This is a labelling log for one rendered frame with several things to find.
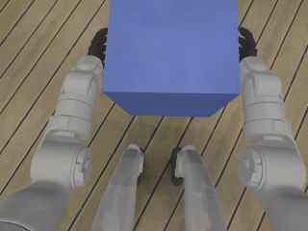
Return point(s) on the robot left upper arm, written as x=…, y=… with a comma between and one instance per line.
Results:
x=59, y=168

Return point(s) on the carton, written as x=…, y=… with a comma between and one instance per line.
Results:
x=172, y=57

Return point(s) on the right robot foot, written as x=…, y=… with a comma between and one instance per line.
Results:
x=176, y=180

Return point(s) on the robot right upper arm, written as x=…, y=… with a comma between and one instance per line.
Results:
x=276, y=176

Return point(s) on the left robot thigh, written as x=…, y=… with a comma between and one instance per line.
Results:
x=116, y=211

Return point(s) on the robot left forearm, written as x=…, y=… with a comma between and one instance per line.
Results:
x=71, y=121

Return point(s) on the right robot hand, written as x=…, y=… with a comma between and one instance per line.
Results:
x=248, y=44

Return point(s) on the left robot hand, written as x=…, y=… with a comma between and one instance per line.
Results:
x=97, y=47

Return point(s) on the robot right forearm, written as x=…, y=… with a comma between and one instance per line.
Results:
x=263, y=104

